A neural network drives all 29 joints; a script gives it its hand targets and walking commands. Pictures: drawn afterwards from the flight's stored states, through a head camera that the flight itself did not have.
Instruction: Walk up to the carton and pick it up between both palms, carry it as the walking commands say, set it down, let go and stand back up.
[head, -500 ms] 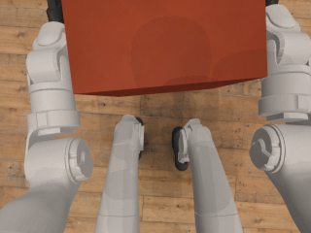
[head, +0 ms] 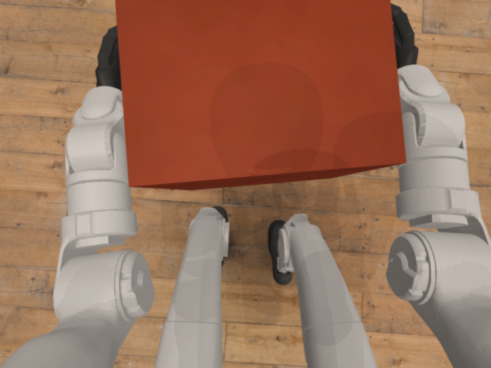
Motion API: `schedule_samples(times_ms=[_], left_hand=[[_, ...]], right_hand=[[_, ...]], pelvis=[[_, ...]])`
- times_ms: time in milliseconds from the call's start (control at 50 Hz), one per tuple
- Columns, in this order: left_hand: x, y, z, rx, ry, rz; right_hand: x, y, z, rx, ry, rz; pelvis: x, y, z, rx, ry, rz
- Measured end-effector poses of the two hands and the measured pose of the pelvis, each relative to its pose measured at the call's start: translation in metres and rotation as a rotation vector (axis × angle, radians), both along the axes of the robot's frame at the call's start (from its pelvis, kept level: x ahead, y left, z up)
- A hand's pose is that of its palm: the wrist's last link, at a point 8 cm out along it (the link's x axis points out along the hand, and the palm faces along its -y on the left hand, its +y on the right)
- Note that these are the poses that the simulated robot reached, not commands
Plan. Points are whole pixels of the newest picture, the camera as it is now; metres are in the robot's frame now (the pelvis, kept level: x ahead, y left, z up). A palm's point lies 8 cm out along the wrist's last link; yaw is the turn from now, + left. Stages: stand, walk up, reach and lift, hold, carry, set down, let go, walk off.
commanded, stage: reach and lift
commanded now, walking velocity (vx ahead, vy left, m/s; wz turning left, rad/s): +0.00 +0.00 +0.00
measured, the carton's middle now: (253, 85) +0.50 +0.03 -0.11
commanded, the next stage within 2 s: none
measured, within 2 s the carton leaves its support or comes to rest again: neither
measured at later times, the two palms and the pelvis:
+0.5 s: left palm (87, 95) +0.44 +0.21 +0.02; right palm (436, 72) +0.46 -0.16 +0.03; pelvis +0.02 +0.00 +0.06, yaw +0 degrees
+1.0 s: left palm (8, 61) +0.43 +0.22 +0.11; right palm out of the picture +0.46 -0.16 +0.12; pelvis +0.11 +0.01 +0.11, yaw +1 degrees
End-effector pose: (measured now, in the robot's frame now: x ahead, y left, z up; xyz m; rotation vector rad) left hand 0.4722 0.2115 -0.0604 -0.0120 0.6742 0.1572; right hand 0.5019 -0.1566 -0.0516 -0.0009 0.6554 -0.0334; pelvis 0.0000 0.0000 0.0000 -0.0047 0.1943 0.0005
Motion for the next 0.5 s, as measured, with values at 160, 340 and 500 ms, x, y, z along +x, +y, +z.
schedule_samples(times_ms=[160, 340, 500], left_hand=[[-0.011, -0.002, 0.022, 0.011, 0.009, -0.011], [-0.025, -0.003, 0.049, 0.013, 0.011, -0.013], [-0.036, -0.003, 0.077, 0.006, 0.01, -0.015]], right_hand=[[-0.012, -0.002, 0.02, -0.004, 0.008, 0.006], [-0.026, -0.003, 0.047, -0.01, 0.011, 0.013], [-0.037, -0.004, 0.077, -0.013, 0.012, 0.013]], pelvis=[[0.008, 0.0, 0.022, 0.001, -0.035, -0.001], [0.013, 0.0, 0.043, 0.002, -0.08, 0.001], [0.019, 0.001, 0.058, -0.001, -0.08, 0.006]])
